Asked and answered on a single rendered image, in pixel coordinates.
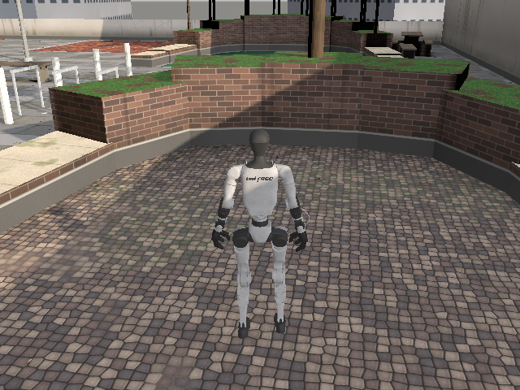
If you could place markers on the left robot upper arm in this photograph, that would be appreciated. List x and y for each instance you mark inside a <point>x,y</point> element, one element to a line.
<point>233,173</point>

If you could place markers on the right robot forearm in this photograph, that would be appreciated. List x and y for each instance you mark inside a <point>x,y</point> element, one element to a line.
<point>297,218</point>

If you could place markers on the robot left foot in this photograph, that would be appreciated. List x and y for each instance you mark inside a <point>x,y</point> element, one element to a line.
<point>243,331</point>

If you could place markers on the left robot forearm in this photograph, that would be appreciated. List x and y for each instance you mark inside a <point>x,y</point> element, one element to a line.
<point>221,217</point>

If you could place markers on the right robot upper arm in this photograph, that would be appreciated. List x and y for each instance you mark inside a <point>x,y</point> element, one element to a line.
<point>285,173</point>

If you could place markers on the robot left hand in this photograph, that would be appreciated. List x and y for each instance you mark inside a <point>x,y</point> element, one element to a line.
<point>216,238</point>

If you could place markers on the left robot thigh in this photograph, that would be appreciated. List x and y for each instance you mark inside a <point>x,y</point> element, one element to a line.
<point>241,246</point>

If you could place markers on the robot right hand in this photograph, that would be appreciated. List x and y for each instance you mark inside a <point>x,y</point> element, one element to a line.
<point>302,239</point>

